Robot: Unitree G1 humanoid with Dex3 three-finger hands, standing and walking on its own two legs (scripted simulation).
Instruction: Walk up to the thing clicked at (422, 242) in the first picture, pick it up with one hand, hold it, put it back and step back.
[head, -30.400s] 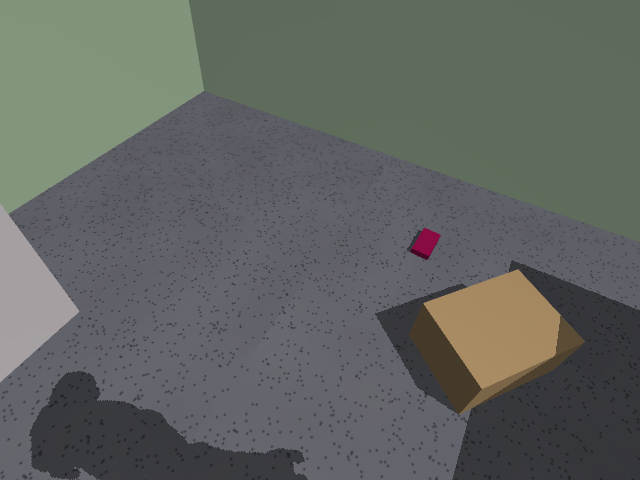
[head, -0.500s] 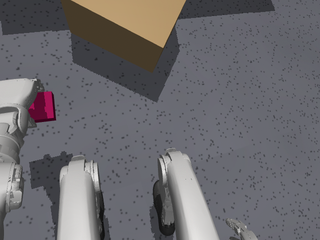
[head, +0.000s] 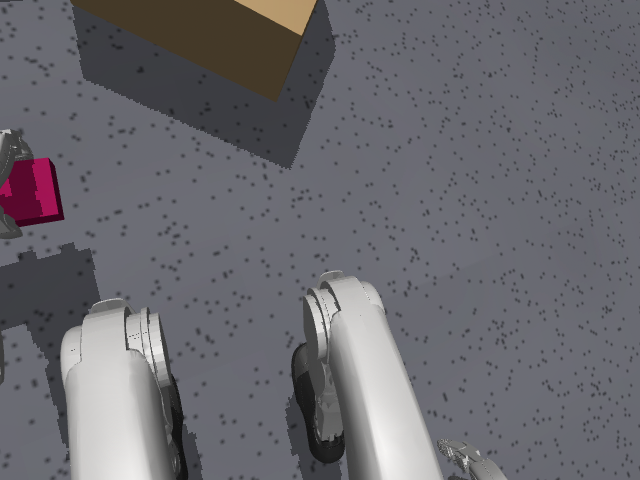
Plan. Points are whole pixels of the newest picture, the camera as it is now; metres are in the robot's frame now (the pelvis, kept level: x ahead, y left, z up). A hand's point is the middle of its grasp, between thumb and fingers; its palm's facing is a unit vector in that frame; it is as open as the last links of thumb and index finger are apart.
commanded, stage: crouch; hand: left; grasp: from above
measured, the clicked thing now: out of the picture +0.46 +0.32 -0.21
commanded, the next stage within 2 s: lower in 0.30 s
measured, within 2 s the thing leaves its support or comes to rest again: rests again in 1.78 s
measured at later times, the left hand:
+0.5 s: hand (1, 194) +0.47 +0.31 -0.22, palm faces -0.46 -0.12 -0.88, open 10.1 cm
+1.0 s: hand (25, 202) +0.47 +0.31 -0.28, palm faces -0.45 -0.14 -0.88, open 10.1 cm
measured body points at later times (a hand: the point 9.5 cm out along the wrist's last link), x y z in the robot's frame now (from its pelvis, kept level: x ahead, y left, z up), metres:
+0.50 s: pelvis +0.00 +0.00 -0.04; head +0.26 +0.07 +0.32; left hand +0.49 +0.32 -0.17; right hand +0.04 -0.27 -0.14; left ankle +0.08 +0.13 -0.33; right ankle +0.09 -0.13 -0.33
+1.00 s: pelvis +0.00 +0.00 -0.06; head +0.28 +0.09 +0.28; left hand +0.49 +0.31 -0.23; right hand +0.04 -0.27 -0.14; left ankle +0.08 +0.13 -0.33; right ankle +0.09 -0.13 -0.33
